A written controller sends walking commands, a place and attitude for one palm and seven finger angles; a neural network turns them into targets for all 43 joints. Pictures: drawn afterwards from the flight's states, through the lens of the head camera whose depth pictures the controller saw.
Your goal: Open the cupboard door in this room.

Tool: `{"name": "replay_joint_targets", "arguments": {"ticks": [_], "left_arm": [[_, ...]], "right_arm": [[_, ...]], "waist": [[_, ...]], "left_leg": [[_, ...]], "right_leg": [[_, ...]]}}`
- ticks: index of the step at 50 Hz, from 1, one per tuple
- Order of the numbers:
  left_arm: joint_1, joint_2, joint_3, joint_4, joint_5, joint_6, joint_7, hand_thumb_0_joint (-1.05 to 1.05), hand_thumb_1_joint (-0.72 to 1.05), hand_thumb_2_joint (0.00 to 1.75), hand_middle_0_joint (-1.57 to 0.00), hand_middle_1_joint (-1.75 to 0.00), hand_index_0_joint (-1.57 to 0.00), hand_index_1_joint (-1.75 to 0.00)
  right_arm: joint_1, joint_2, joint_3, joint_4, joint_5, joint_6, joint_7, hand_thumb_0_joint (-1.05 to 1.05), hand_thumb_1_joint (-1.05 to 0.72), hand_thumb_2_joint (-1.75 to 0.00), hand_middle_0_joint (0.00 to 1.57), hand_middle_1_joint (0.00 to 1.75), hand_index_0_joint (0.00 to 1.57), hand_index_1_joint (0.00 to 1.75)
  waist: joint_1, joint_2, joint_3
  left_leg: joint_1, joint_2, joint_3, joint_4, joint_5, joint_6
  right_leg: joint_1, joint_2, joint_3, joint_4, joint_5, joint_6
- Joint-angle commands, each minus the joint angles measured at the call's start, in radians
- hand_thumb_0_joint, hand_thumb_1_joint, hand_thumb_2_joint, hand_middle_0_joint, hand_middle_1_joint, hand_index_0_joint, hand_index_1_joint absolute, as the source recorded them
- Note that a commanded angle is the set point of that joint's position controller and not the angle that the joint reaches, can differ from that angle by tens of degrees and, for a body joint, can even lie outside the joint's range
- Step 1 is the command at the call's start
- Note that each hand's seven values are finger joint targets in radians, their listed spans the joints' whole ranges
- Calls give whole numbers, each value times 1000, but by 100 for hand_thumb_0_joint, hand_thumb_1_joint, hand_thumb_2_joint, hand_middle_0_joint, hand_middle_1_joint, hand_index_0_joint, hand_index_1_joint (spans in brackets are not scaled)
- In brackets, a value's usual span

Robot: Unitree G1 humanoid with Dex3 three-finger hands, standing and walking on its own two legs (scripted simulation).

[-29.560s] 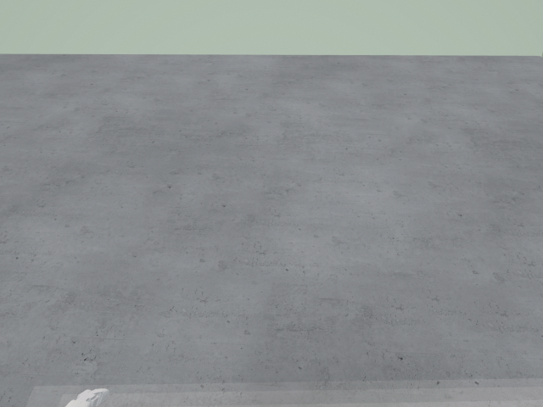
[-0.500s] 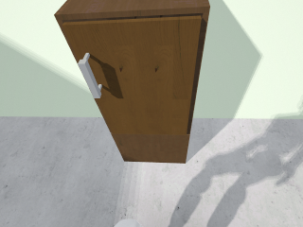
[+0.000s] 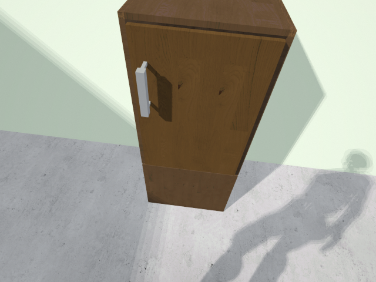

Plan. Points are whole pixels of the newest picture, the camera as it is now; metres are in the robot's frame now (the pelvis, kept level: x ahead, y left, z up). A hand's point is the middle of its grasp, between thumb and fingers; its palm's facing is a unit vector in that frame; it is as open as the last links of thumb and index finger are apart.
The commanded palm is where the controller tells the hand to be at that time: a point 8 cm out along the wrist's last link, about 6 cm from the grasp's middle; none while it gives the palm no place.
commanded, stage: come to a stop and stand still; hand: left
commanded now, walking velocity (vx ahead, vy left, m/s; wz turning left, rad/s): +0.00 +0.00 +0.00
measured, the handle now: (145, 89) +0.60 +0.19 +0.07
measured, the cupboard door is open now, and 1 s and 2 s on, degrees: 0 0 0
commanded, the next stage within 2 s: look again from close up in 0.28 s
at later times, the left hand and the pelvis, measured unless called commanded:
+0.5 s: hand out of the picture +0.01 +0.19 -0.18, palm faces +0.00 -0.98 -0.22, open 7.3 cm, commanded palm none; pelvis +0.00 +0.01 +0.00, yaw +0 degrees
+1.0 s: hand out of the picture +0.01 +0.16 -0.17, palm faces +0.01 -0.97 -0.23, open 7.3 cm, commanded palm none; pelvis -0.01 -0.02 +0.00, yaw -1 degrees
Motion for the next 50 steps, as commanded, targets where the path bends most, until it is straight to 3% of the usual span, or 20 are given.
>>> {"name": "replay_joint_targets", "arguments": {"ticks": [1, 3, 7, 14, 18, 19, 20, 22, 24, 26, 29, 31, 36, 49, 50], "left_arm": [[53, 64, -15, -4, -9, -32, 7, 0, 90, 90, -20, -30, -20, -30], [26, 56, -14, -1, -12, -35, 10, 0, 90, 90, -20, -30, -20, -30], [21, 35, -18, 0, -12, -30, 12, 0, 90, 90, -20, -30, -20, -30], [36, 20, -19, 12, -14, -31, 16, 0, 90, 90, -20, -30, -20, -30], [41, 16, -19, 14, -14, -33, 19, 0, 90, 90, -20, -30, -20, -30], [94, 50, -21, 34, -4, -58, 63, 0, 90, 90, -20, -30, -20, -30], [84, 78, -12, -7, -6, -68, 53, 0, 90, 90, -20, -30, -20, -30], [57, 44, -24, -24, -7, -63, 36, 0, 90, 90, -20, -30, -20, -30], [51, 27, -22, -24, -8, -56, 30, 0, 90, 90, -20, -30, -20, -30], [46, 15, -22, -29, -9, -49, 27, 0, 90, 90, -20, -30, -20, -30], [30, 26, -21, -38, -10, -46, 21, 0, 90, 90, -20, -30, -20, -30], [28, 30, -19, -41, -10, -44, 18, 0, 90, 90, -20, -30, -20, -30], [26, 46, -14, -45, -10, -48, 15, 0, 90, 90, -20, -30, -20, -30], [24, 67, -8, -38, -11, -56, 10, 0, 90, 90, -20, -30, -20, -30], [36, 59, -8, -34, -9, -55, 10, 0, 90, 90, -20, -30, -20, -30]], "right_arm": [[47, -117, -20, -22, 14, -34, -4, 0, -90, -90, 20, 30, 20, 30], [59, -117, -19, -8, 11, -29, -5, 0, -90, -90, 20, 30, 20, 30], [67, -112, -12, 12, 11, -36, -4, 0, -90, -90, 20, 30, 20, 30], [94, -91, -7, 34, 10, -45, -10, 0, -90, -90, 20, 30, 20, 30], [115, -83, -8, 41, 10, -47, -12, 0, -90, -90, 20, 30, 20, 30], [38, -130, -2, -29, 18, -57, 0, 0, -90, -90, 20, 30, 20, 30], [120, -98, -3, -45, 0, -56, 4, 0, -90, -90, 20, 30, 20, 30], [138, -89, 5, -56, -5, -63, 4, 0, -90, -90, 20, 30, 20, 30], [156, -102, 3, -67, -4, -60, -4, 0, -90, -90, 20, 30, 20, 30], [150, -107, 2, -76, -1, -54, -7, 0, -90, -90, 20, 30, 20, 30], [130, -106, 3, -78, -2, -49, -3, 0, -90, -90, 20, 30, 20, 30], [122, -108, 5, -73, -2, -48, -1, 0, -90, -90, 20, 30, 20, 30], [114, -113, 6, -56, -3, -49, 0, 0, -90, -90, 20, 30, 20, 30], [108, -106, 8, -13, -2, -46, 1, 0, -90, -90, 20, 30, 20, 30], [118, -98, 11, -7, -4, -43, 2, 0, -90, -90, 20, 30, 20, 30]], "waist": [[-28, 101, 30], [-38, -22, 17], [-32, 46, 45], [-27, 92, 41], [-28, 86, 35], [-13, 117, -2], [-44, 168, -80], [-32, 212, -55], [-40, 163, -32], [-40, 88, 18], [-41, 49, 86], [-39, 58, 100], [-40, 34, 83], [-39, 51, 47], [-37, 48, 33]], "left_leg": [[-56, 122, -90, -60, 231, 22], [-27, 122, -81, -52, 230, 4], [-39, 132, -92, -96, 185, 11], [-42, 132, -90, -105, 240, 9], [-28, 133, -84, -95, 288, 9], [-64, 149, -52, 90, 497, -14], [-76, 100, -63, 59, 323, -12], [-86, 133, -86, 33, 409, 8], [-56, 148, -92, 41, 530, 19], [-72, 144, -93, 23, 444, 27], [-108, 125, -92, -25, 243, 27], [-119, 118, -93, -52, 161, 27], [-95, 108, -79, -62, 114, 25], [-68, 106, -51, -51, 116, 9], [-66, 102, -41, -41, 66, 8]], "right_leg": [[100, -67, 63, -163, 243, -19], [84, -59, 71, -145, 279, -30], [75, -45, 51, -164, 172, -19], [109, -45, 40, -157, 210, -19], [117, -47, 37, -152, 242, -22], [115, -80, 75, -85, 535, -39], [172, -86, 68, -32, 446, -61], [122, -40, 31, -11, 229, -65], [92, -19, 8, 0, 195, -59], [71, -18, 14, -19, 175, -56], [38, -23, 38, -48, 149, -54], [33, -23, 52, -65, 124, -53], [35, -30, 77, -92, 128, -57], [55, -42, 100, -131, 170, -67], [63, -44, 105, -133, 103, -71]]}}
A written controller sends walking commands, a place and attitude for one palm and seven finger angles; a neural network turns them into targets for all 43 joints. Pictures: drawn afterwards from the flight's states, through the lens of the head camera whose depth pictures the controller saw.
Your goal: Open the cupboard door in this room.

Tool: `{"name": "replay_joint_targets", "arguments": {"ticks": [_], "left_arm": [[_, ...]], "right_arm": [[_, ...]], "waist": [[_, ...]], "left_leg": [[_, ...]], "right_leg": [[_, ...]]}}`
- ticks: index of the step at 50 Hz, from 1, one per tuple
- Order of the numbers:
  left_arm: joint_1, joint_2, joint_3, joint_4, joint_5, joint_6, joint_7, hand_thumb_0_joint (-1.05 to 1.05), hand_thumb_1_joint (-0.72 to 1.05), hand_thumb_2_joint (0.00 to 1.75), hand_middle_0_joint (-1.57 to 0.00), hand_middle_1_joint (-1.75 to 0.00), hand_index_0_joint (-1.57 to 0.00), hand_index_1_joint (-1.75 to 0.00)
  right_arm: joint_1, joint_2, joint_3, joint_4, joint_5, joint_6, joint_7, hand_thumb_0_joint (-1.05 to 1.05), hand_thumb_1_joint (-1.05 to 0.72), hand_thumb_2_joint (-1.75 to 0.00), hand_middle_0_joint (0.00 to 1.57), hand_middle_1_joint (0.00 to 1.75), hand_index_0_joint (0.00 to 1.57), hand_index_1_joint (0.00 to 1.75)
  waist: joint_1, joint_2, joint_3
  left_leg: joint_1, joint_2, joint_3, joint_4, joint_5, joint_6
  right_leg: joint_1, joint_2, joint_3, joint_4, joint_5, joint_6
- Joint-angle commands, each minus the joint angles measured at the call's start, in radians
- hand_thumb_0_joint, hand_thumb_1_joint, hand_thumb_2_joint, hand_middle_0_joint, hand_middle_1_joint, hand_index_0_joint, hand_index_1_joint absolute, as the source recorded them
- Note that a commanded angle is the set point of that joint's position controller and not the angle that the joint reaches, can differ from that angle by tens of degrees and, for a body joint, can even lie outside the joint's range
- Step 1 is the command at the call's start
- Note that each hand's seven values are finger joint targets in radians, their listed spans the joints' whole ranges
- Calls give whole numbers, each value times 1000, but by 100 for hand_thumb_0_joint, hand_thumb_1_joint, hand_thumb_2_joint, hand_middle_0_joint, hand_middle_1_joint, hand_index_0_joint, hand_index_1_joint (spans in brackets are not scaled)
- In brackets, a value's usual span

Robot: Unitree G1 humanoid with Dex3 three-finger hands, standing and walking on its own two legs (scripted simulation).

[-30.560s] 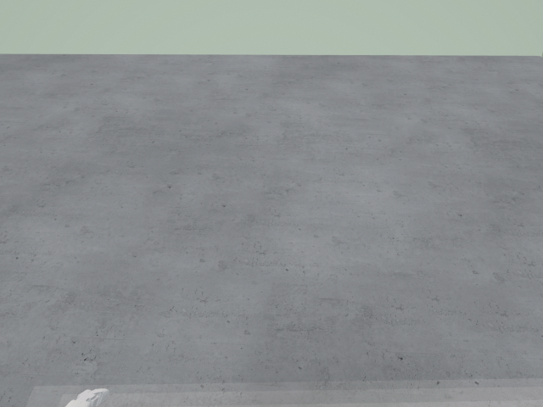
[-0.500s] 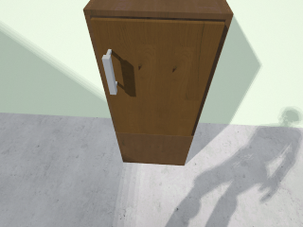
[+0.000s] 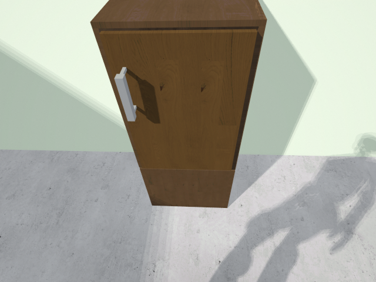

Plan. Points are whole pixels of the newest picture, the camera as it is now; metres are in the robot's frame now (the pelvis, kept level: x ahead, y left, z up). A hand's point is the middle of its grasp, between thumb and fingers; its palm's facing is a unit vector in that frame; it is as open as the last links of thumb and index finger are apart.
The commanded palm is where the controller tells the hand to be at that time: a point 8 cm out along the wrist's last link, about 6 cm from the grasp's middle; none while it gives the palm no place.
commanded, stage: shuffle to correct the standing spot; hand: left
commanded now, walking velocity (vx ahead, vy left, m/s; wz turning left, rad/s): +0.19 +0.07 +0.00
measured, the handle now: (128, 95) +0.60 +0.22 +0.07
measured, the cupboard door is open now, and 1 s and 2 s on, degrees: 0 0 0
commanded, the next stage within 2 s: come to a stop and stand still in 0.18 s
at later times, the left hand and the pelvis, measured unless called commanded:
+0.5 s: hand out of the picture +0.05 +0.18 -0.19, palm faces +0.06 -0.98 -0.21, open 7.3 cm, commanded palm none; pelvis +0.05 +0.01 -0.01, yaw +1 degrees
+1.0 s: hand out of the picture +0.08 +0.19 -0.17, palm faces +0.02 -0.97 -0.23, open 7.4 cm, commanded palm none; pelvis +0.03 +0.01 +0.00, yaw +0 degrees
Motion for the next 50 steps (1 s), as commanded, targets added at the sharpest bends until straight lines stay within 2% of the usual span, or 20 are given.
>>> {"name": "replay_joint_targets", "arguments": {"ticks": [1, 5, 8, 11, 13, 15, 16, 18, 20, 21, 22, 23, 24, 25, 26, 27, 28, 32, 37, 50], "left_arm": [[58, 129, 23, -33, -1, -9, 0, 0, 90, 90, -20, -30, -20, -30], [98, 157, 44, -44, 5, 1, -6, 0, 90, 90, -20, -30, -20, -30], [100, 161, 61, -65, 7, -2, -5, 0, 90, 90, -20, -30, -20, -30], [64, 130, 60, -80, 5, -1, -14, 0, 90, 90, -20, -30, -20, -30], [35, 84, 55, -102, 9, -6, -19, 0, 90, 90, -20, -30, -20, -30], [14, 47, 43, -112, 12, -17, -19, 0, 90, 90, -20, -30, -20, -30], [32, 35, 40, -101, 7, -21, -18, 0, 90, 90, -20, -30, -20, -30], [151, 59, 48, -50, 4, -29, -10, 0, 90, 90, -20, -30, -20, -30], [233, 140, 58, -6, -4, -35, 5, 0, 90, 90, -20, -30, -20, -30], [221, 137, 55, 0, -3, -34, 12, 0, 90, 90, -20, -30, -20, -30], [181, 137, 52, -11, 5, -24, 19, 0, 90, 90, -20, -30, -20, -30], [135, 135, 51, -30, 7, -16, 23, 0, 90, 90, -20, -30, -20, -30], [84, 129, 47, -50, 0, -7, 24, 0, 90, 90, -20, -30, -20, -30], [65, 103, 43, -68, -10, 1, 22, 0, 90, 90, -20, -30, -20, -30], [46, 92, 43, -86, -9, 8, 24, 0, 90, 90, -20, -30, -20, -30], [32, 82, 43, -90, -5, 14, 27, 0, 90, 90, -20, -30, -20, -30], [33, 85, 45, -90, -6, 17, 28, 0, 90, 90, -20, -30, -20, -30], [46, 89, 44, -85, -3, 14, 25, 0, 90, 90, -20, -30, -20, -30], [28, 113, 41, -98, 0, 9, 20, 0, 90, 90, -20, -30, -20, -30], [-17, 151, 27, -81, -2, 0, 3, 0, 90, 90, -20, -30, -20, -30]], "right_arm": [[74, -64, -10, -17, -3, -11, 0, 0, -90, -90, 20, 30, 20, 30], [79, -47, -13, -32, -9, 4, 12, 0, -90, -90, 20, 30, 20, 30], [113, -35, -15, -33, -9, -3, 13, 0, -90, -90, 20, 30, 20, 30], [173, -33, -13, -11, -9, -21, 12, 0, -90, -90, 20, 30, 20, 30], [222, -93, -24, 0, -10, -30, 5, 0, -90, -90, 20, 30, 20, 30], [214, -102, -28, -6, -10, -36, -7, 0, -90, -90, 20, 30, 20, 30], [179, -95, -23, -19, -8, -35, -11, 0, -90, -90, 20, 30, 20, 30], [128, -64, -17, -41, 1, -39, -18, 0, -90, -90, 20, 30, 20, 30], [114, -24, -11, -49, 12, -34, -17, 0, -90, -90, 20, 30, 20, 30], [84, -17, -15, -53, 16, -23, -17, 0, -90, -90, 20, 30, 20, 30], [85, -2, -21, -49, 19, -15, -19, 0, -90, -90, 20, 30, 20, 30], [101, 6, -21, -41, 20, -12, -17, 0, -90, -90, 20, 30, 20, 30], [139, 7, -23, -19, 21, -12, -16, 0, -90, -90, 20, 30, 20, 30], [146, -18, -28, -5, 12, -17, -20, 0, -90, -90, 20, 30, 20, 30], [145, -44, -31, -8, 5, -16, -23, 0, -90, -90, 20, 30, 20, 30], [131, -50, -33, -5, 5, -15, -26, 0, -90, -90, 20, 30, 20, 30], [119, -56, -35, -12, 6, -12, -28, 0, -90, -90, 20, 30, 20, 30], [75, -57, -44, -36, 5, -8, -31, 0, -90, -90, 20, 30, 20, 30], [43, -68, -42, -47, 1, -10, -24, 0, -90, -90, 20, 30, 20, 30], [-16, -94, -25, -24, -1, -12, -6, 0, -90, -90, 20, 30, 20, 30]], "waist": [[5, -63, 25], [20, -167, 110], [4, -157, 94], [-14, -15, 108], [-27, 180, 107], [-16, 173, 112], [6, 116, 108], [52, -36, 42], [52, -216, -41], [48, -252, -20], [30, -214, -9], [11, -195, -2], [-15, -142, -29], [-7, -18, -44], [1, 60, -35], [4, 130, 2], [8, 118, 1], [9, -19, -35], [5, -33, -73], [7, -48, 26]], "left_leg": [[-87, 50, -37, -48, 10, 40], [-188, -5, 11, 91, -135, 40], [-157, 0, 16, 131, -106, 45], [-69, 27, -33, -8, -45, 59], [-47, 154, -174, -105, 20, 117], [-4, 227, -246, -92, 289, 185], [-33, 214, -197, -42, 428, 178], [-149, 98, -54, 123, 499, 95], [-235, 18, 7, 245, 121, 26], [-261, 17, -4, 270, -131, 13], [-253, 23, -4, 232, -177, 10], [-212, 30, -7, 132, -122, 11], [-104, 40, -10, 0, 129, 14], [-1, 85, -40, -8, 495, 28], [19, 135, -56, 17, 706, 53], [21, 155, -68, 14, 847, 72], [34, 163, -79, 19, 915, 82], [47, 126, -50, 29, 752, 66], [34, 107, -42, -7, 564, 54], [-33, 90, -48, -100, 167, 41]], "right_leg": [[32, -88, 116, -109, 4, -48], [-39, -145, 243, -238, -386, -95], [-81, -182, 274, -257, -396, -128], [-137, -85, 132, -92, -268, -91], [-164, 13, -21, 127, -173, -54], [-217, 29, -68, 216, -186, -44], [-150, 12, -58, 152, -145, -46], [92, -64, 58, 57, 299, -68], [236, -234, 194, -11, 772, -132], [236, -272, 201, -21, 962, -170], [215, -282, 181, 2, 1007, -181], [180, -260, 140, 34, 959, -161], [126, -205, 81, 77, 829, -112], [52, -128, 37, 98, 614, -57], [24, -85, 11, 94, 383, -25], [3, -63, -4, 93, 258, -13], [0, -54, -15, 90, 197, -10], [37, -81, 18, 46, 394, -19], [72, -98, 40, 25, 444, -28], [37, -99, 79, -128, 193, -35]]}}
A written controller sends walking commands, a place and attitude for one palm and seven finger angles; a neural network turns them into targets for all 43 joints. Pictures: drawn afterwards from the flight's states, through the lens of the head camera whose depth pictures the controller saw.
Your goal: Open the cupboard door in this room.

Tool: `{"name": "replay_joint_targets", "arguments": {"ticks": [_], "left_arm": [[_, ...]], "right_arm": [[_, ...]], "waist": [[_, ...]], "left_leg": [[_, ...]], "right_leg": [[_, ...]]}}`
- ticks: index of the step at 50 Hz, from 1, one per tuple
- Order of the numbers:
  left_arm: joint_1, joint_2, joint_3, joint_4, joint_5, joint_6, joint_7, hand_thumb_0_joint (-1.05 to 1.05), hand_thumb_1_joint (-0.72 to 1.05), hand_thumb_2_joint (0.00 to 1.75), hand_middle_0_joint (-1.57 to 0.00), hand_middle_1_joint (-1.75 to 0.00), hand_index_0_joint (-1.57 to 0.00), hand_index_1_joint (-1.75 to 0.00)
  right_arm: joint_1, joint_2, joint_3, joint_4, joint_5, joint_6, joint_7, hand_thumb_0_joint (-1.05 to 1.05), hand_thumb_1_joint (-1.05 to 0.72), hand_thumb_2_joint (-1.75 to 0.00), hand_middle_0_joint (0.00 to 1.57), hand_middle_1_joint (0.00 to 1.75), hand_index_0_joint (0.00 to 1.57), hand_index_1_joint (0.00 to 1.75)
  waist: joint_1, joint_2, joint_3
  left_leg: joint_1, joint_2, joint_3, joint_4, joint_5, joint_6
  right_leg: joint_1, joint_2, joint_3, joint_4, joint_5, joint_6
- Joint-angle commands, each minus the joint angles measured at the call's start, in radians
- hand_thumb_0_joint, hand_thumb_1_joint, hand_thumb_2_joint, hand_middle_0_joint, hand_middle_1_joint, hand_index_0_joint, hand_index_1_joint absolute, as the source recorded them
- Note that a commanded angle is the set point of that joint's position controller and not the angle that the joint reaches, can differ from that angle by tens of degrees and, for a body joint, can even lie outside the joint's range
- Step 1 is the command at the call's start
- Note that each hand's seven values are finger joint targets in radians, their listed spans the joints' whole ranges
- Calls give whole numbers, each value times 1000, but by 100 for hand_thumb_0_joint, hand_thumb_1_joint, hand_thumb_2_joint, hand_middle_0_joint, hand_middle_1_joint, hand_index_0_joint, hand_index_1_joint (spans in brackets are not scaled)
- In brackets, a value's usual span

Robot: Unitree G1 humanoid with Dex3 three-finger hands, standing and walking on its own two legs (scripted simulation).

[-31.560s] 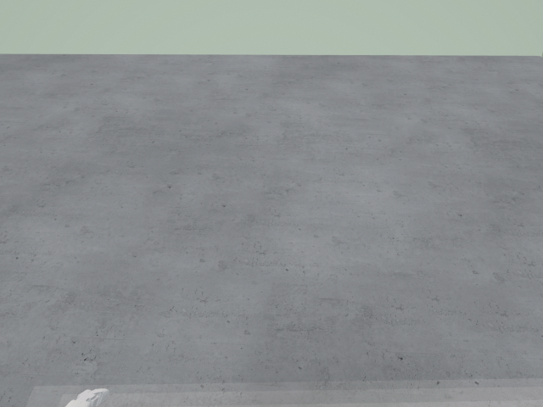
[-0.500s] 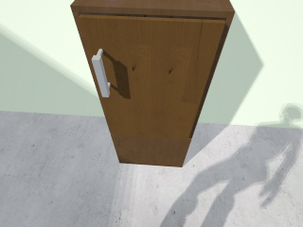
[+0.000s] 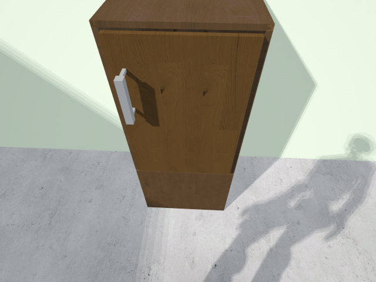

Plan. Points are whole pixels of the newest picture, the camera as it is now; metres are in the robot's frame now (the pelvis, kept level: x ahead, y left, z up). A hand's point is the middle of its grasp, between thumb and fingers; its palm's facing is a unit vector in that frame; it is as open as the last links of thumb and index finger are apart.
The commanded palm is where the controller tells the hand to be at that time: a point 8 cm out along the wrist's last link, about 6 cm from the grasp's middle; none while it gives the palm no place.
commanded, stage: come to a stop and stand still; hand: left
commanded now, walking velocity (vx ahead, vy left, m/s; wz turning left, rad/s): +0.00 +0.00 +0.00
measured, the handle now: (127, 97) +0.57 +0.21 +0.07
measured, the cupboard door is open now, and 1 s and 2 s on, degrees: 0 0 0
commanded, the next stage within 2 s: look again from close up in 0.32 s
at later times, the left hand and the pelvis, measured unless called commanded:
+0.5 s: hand out of the picture -0.04 +0.15 -0.18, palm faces +0.03 -0.98 -0.20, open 7.4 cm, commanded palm none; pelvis -0.03 -0.01 +0.00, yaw +1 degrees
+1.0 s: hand out of the picture -0.06 +0.18 -0.18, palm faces +0.06 -0.98 -0.19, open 7.4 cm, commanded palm none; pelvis -0.05 +0.01 +0.00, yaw +2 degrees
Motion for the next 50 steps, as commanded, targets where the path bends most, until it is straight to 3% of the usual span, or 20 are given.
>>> {"name": "replay_joint_targets", "arguments": {"ticks": [1, 9, 20, 21, 22, 23, 24, 26, 27, 28, 30, 36, 38, 43, 49, 50], "left_arm": [[51, 129, 17, -25, -5, -10, -1, 0, 90, 90, -20, -30, -20, -30], [78, 125, 12, -6, -8, -16, -5, 0, 90, 90, -20, -30, -20, -30], [135, 87, 4, 27, -10, -18, -3, 0, 90, 90, -20, -30, -20, -30], [233, 101, 2, 74, -1, -35, 39, 0, 90, 90, -20, -30, -20, -30], [206, 151, 5, 57, -3, -48, 32, 0, 90, 90, -20, -30, -20, -30], [191, 121, 9, 33, -3, -51, 29, 0, 90, 90, -20, -30, -20, -30], [167, 99, 6, 27, -7, -46, 27, 0, 90, 90, -20, -30, -20, -30], [145, 81, 4, 16, -9, -36, 17, 0, 90, 90, -20, -30, -20, -30], [128, 73, 0, 14, -5, -27, 14, 0, 90, 90, -20, -30, -20, -30], [133, 65, -1, 12, -4, -23, 12, 0, 90, 90, -20, -30, -20, -30], [147, 60, 0, 10, -4, -19, 9, 0, 90, 90, -20, -30, -20, -30], [163, 61, 4, -5, -2, -15, 4, 0, 90, 90, -20, -30, -20, -30], [162, 64, 6, -13, -2, -13, 4, 0, 90, 90, -20, -30, -20, -30], [176, 61, 6, -15, -2, -14, 3, 0, 90, 90, -20, -30, -20, -30], [183, 58, 5, -12, -3, -14, 3, 0, 90, 90, -20, -30, -20, -30], [190, 54, 6, -7, -1, -14, 2, 0, 90, 90, -20, -30, -20, -30]], "right_arm": [[58, -96, -9, -16, 0, -14, 0, 0, -90, -90, 20, 30, 20, 30], [95, -83, -2, 7, 0, -13, 4, 0, -90, -90, 20, 30, 20, 30], [147, -48, 6, 35, 2, -13, 1, 0, -90, -90, 20, 30, 20, 30], [7, -90, -5, -32, 11, -17, 14, 0, -90, -90, 20, 30, 20, 30], [53, -51, 0, -78, 17, -6, 16, 0, -90, -90, 20, 30, 20, 30], [153, -18, -2, -66, 9, -12, 14, 0, -90, -90, 20, 30, 20, 30], [174, -22, -3, -54, 6, -17, 10, 0, -90, -90, 20, 30, 20, 30], [163, -34, -5, -49, 5, -10, 7, 0, -90, -90, 20, 30, 20, 30], [155, -33, -1, -52, 2, -10, 8, 0, -90, -90, 20, 30, 20, 30], [153, -37, 0, -55, 0, -11, 9, 0, -90, -90, 20, 30, 20, 30], [144, -47, -1, -68, -1, -10, 9, 0, -90, -90, 20, 30, 20, 30], [152, -61, -5, -69, -2, -14, 9, 0, -90, -90, 20, 30, 20, 30], [151, -68, -6, -71, -3, -15, 9, 0, -90, -90, 20, 30, 20, 30], [149, -72, -6, -65, -1, -19, 9, 0, -90, -90, 20, 30, 20, 30], [154, -64, -3, -50, 0, -14, 10, 0, -90, -90, 20, 30, 20, 30], [163, -60, -3, -43, -3, -11, 11, 0, -90, -90, 20, 30, 20, 30]], "waist": [[5, -7, 30], [4, -16, 30], [4, -15, 33], [54, 3, 72], [-15, -33, 5], [-45, -32, -141], [-40, -25, -177], [-30, -48, -73], [-26, 2, 20], [-19, 5, 66], [-11, 6, 92], [-7, -12, 67], [-5, 10, 71], [3, 10, 49], [-1, 3, 68], [-2, -12, 64]], "left_leg": [[-45, 90, -88, -85, 142, 31], [-63, 82, -85, -89, 92, 27], [-74, 82, -84, -85, 100, 25], [-166, 85, -32, 141, 52, -13], [-135, 58, -43, 147, -1, -14], [-92, 43, -55, 110, -11, 3], [-70, 51, -63, 83, 80, 10], [-94, 66, -76, 51, 99, 15], [-120, 75, -91, 20, 112, 19], [-161, 83, -108, -6, 94, 25], [-205, 79, -122, -39, 18, 32], [-215, 75, -139, -82, -55, 40], [-234, 80, -151, -103, -85, 41], [-235, 82, -155, -113, -76, 43], [-227, 75, -143, -108, -75, 39], [-227, 72, -138, -104, -131, 38]], "right_leg": [[-4, -96, 107, -118, 192, -30], [-4, -94, 112, -162, 91, -33], [-5, -87, 106, -166, 82, -34], [-9, -162, 175, -140, 512, 9], [20, -228, 175, -140, 635, -16], [84, -208, 155, -72, 598, -54], [93, -171, 110, -43, 533, -58], [7, -128, 98, -82, 253, -42], [-54, -106, 85, -83, 156, -38], [-71, -88, 79, -87, 74, -30], [-74, -78, 88, -101, -7, -27], [-50, -75, 81, -99, -17, -21], [-41, -72, 74, -91, -10, -19], [-11, -76, 68, -88, 34, -16], [-37, -81, 82, -110, 5, -17], [-37, -77, 80, -111, -55, -16]]}}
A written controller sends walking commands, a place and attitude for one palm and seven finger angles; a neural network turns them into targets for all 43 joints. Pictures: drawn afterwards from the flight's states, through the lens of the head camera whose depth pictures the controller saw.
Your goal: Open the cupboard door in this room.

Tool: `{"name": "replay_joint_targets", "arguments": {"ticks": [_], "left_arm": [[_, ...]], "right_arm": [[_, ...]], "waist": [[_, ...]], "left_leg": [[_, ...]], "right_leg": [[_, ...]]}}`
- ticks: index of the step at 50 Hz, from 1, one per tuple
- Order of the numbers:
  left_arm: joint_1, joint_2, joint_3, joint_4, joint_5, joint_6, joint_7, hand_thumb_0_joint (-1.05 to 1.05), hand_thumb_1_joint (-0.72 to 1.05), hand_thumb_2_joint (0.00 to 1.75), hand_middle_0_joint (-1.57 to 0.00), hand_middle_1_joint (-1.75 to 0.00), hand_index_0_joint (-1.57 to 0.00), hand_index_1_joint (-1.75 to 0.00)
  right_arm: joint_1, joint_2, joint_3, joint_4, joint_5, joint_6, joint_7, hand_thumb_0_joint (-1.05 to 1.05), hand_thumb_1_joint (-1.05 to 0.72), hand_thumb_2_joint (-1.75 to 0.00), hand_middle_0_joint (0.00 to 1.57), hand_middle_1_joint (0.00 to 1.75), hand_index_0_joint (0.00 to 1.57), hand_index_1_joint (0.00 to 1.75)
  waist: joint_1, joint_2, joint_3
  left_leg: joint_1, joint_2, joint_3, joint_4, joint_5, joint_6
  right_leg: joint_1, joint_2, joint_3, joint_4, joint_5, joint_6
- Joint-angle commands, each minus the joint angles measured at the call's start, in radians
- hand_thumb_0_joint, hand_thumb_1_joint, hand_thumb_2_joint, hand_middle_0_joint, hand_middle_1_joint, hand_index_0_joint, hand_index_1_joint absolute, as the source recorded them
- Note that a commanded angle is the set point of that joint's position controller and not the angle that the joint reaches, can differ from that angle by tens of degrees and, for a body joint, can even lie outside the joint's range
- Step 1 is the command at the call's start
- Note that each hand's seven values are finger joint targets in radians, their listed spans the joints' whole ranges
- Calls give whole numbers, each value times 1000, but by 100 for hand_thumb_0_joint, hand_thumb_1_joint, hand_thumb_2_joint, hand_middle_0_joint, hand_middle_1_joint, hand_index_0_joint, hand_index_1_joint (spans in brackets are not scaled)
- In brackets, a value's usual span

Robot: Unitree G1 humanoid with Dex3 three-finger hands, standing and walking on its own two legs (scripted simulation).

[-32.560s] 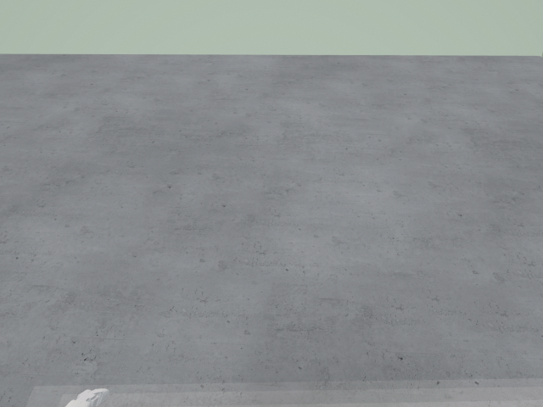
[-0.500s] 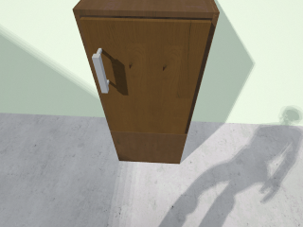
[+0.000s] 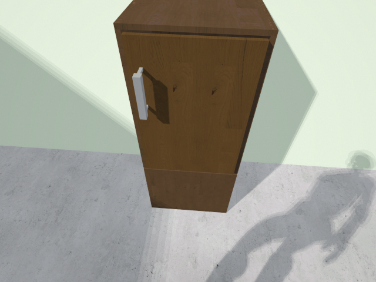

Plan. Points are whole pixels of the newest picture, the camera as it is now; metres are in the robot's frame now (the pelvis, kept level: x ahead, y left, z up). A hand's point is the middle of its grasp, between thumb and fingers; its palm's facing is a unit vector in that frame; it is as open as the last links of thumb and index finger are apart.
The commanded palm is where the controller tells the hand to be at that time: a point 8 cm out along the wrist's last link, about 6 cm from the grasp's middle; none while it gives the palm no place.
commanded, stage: shuffle to correct the standing spot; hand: left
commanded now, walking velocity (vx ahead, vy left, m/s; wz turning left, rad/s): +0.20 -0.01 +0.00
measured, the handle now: (142, 94) +0.63 +0.18 +0.07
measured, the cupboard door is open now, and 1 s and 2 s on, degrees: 0 0 0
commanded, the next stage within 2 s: come to a stop and stand still in 0.30 s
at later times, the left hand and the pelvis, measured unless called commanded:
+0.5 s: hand out of the picture +0.04 +0.16 -0.18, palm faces +0.05 -0.99 -0.16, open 7.4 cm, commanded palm none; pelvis +0.06 +0.00 -0.01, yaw -1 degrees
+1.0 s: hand out of the picture +0.08 +0.19 -0.18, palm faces +0.00 -0.97 -0.23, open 7.4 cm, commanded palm none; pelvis +0.02 +0.01 -0.01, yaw -1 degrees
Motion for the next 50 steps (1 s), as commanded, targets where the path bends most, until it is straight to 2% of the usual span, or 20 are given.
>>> {"name": "replay_joint_targets", "arguments": {"ticks": [1, 4, 11, 15, 18, 20, 22, 23, 25, 26, 30, 33, 40, 41, 42, 43, 44, 47, 48, 50], "left_arm": [[70, 79, 14, -31, 1, -7, -3, 0, 90, 90, -20, -30, -20, -30], [87, 84, 25, -41, 6, -1, -7, 0, 90, 90, -20, -30, -20, -30], [118, 90, 41, -40, 1, -15, -15, 0, 90, 90, -20, -30, -20, -30], [104, 65, 42, -49, 4, -16, -19, 0, 90, 90, -20, -30, -20, -30], [87, 21, 37, -64, 10, -29, -26, 0, 90, 90, -20, -30, -20, -30], [88, 3, 33, -62, 10, -40, -27, 0, 90, 90, -20, -30, -20, -30], [146, 12, 38, -32, 6, -43, -20, 0, 90, 90, -20, -30, -20, -30], [193, 33, 42, -10, 4, -47, -11, 0, 90, 90, -20, -30, -20, -30], [225, 87, 47, 15, -5, -45, 6, 0, 90, 90, -20, -30, -20, -30], [197, 88, 42, 11, -8, -41, 11, 0, 90, 90, -20, -30, -20, -30], [79, 84, 36, -41, -12, -19, 20, 0, 90, 90, -20, -30, -20, -30], [50, 78, 44, -64, -8, -3, 23, 0, 90, 90, -20, -30, -20, -30], [22, 99, 42, -95, -4, 2, 15, 0, 90, 90, -20, -30, -20, -30], [86, 164, 44, -59, -2, -7, 49, 0, 90, 90, -20, -30, -20, -30], [69, 215, 52, -83, 6, -25, 42, 0, 90, 90, -20, -30, -20, -30], [46, 194, 47, -101, 6, -29, 38, 0, 90, 90, -20, -30, -20, -30], [10, 171, 35, -116, 4, -21, 36, 0, 90, 90, -20, -30, -20, -30], [-65, 158, 24, -150, -2, 3, 22, 0, 90, 90, -20, -30, -20, -30], [-56, 147, 21, -148, 2, 12, 19, 0, 90, 90, -20, -30, -20, -30], [-39, 142, 14, -143, 4, 16, 10, 0, 90, 90, -20, -30, -20, -30]], "right_arm": [[54, -96, -17, -27, -4, -12, -3, 0, -90, -90, 20, 30, 20, 30], [53, -99, -23, -33, -11, -3, 1, 0, -90, -90, 20, 30, 20, 30], [74, -64, -20, -36, -8, -22, 5, 0, -90, -90, 20, 30, 20, 30], [114, -79, -28, -29, -7, -28, 2, 0, -90, -90, 20, 30, 20, 30], [147, -114, -37, -16, -2, -44, -7, 0, -90, -90, 20, 30, 20, 30], [142, -110, -35, -13, -3, -50, -12, 0, -90, -90, 20, 30, 20, 30], [106, -85, -28, -24, 3, -54, -18, 0, -90, -90, 20, 30, 20, 30], [93, -72, -24, -28, 6, -58, -22, 0, -90, -90, 20, 30, 20, 30], [77, -45, -16, -29, 12, -52, -25, 0, -90, -90, 20, 30, 20, 30], [67, -30, -14, -22, 14, -44, -25, 0, -90, -90, 20, 30, 20, 30], [86, -64, -32, 3, 15, -26, -38, 0, -90, -90, 20, 30, 20, 30], [70, -88, -44, -1, 10, -16, -40, 0, -90, -90, 20, 30, 20, 30], [2, -83, -46, -47, 5, -5, -28, 0, -90, -90, 20, 30, 20, 30], [-104, -167, -61, -122, 22, -8, -17, 0, -90, -90, 20, 30, 20, 30], [-110, -130, -49, -174, 24, -4, -2, 0, -90, -90, 20, 30, 20, 30], [-60, -81, -46, -170, 17, -7, 1, 0, -90, -90, 20, 30, 20, 30], [-51, -86, -47, -163, 16, -3, -2, 0, -90, -90, 20, 30, 20, 30], [-63, -133, -47, -152, 2, -4, 1, 0, -90, -90, 20, 30, 20, 30], [-91, -141, -45, -160, -2, -5, 1, 0, -90, -90, 20, 30, 20, 30], [-115, -160, -44, -180, -2, -1, 3, 0, -90, -90, 20, 30, 20, 30]], "waist": [[4, -5, 100], [10, -11, 128], [6, -40, 145], [-10, 30, 184], [-15, 149, 150], [-2, 119, 130], [24, 16, 94], [34, -58, 55], [29, -157, -10], [18, -137, -11], [-3, 17, -7], [-1, 60, -14], [2, -30, -36], [31, -82, -34], [14, -116, -49], [-11, -197, -151], [-15, -187, -169], [-13, 91, -13], [2, 124, 62], [6, 61, 137]], "left_leg": [[-147, 87, -116, -149, -254, 16], [-189, 81, -118, -128, -368, 28], [-164, 42, -67, -17, -283, 28], [-140, 91, -133, -86, -325, 53], [-46, 208, -263, -181, -229, 117], [3, 225, -243, -128, 14, 139], [-68, 148, -118, 5, 266, 91], [-103, 94, -51, 98, 348, 52], [-158, 44, 2, 161, 163, -7], [-122, 46, -5, 128, 108, -19], [63, 110, -48, 28, 626, -1], [122, 139, -58, 38, 790, 20], [47, 108, -54, 5, 354, 7], [12, 123, -15, 205, 390, -24], [-103, 48, 3, 254, 105, -31], [-142, 32, -31, 179, -153, -13], [-83, 21, -23, 80, -121, -12], [-10, 116, -103, -9, 162, 20], [-75, 132, -139, -49, 141, 34], [-162, 123, -159, -118, -121, 35]], "right_leg": [[11, -54, 102, -100, -216, -35], [-24, -48, 119, -96, -358, -47], [-70, -88, 190, -114, -405, -95], [-127, -38, 125, -27, -350, -83], [-154, 26, 5, 151, -152, -57], [-136, 27, -13, 130, -120, -54], [37, -6, 45, 69, 98, -64], [129, -60, 107, 74, 356, -74], [247, -170, 175, 63, 772, -102], [223, -186, 167, 56, 865, -105], [93, -86, 82, 110, 626, -28], [48, -55, 63, 113, 427, -19], [87, -98, 122, 53, 449, -49], [75, -128, 158, 4, 770, -18], [191, -201, 196, 16, 997, -54], [270, -227, 199, 74, 1020, -102], [250, -204, 156, 98, 888, -99], [12, -68, 100, 33, 131, -36], [-9, -38, 87, 19, 0, -26], [-23, -24, 89, -25, -107, -26]]}}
